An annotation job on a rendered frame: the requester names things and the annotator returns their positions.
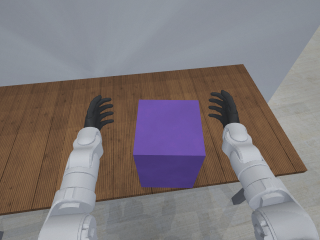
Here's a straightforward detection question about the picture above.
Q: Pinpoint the table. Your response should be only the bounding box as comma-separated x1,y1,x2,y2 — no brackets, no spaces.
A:
0,64,308,240

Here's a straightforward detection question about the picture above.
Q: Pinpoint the carton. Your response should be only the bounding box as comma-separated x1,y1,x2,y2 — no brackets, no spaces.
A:
133,99,206,188

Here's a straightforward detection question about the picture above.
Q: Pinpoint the robot left upper arm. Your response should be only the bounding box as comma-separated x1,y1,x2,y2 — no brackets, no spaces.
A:
39,213,98,240

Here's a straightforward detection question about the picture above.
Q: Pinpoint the robot right upper arm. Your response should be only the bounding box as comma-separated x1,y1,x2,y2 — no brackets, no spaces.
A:
251,201,318,240

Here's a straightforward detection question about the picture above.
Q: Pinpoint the right robot hand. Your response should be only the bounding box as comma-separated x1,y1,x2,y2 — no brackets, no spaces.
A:
208,90,240,129

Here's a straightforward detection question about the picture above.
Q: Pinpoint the robot right forearm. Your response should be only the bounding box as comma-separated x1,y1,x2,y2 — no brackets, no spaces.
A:
221,123,319,240

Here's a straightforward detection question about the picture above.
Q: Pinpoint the left robot hand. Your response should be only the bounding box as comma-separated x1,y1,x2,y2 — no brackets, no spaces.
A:
84,95,114,131

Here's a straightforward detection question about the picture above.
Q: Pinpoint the robot left forearm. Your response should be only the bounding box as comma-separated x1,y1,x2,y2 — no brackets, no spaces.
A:
37,127,104,240

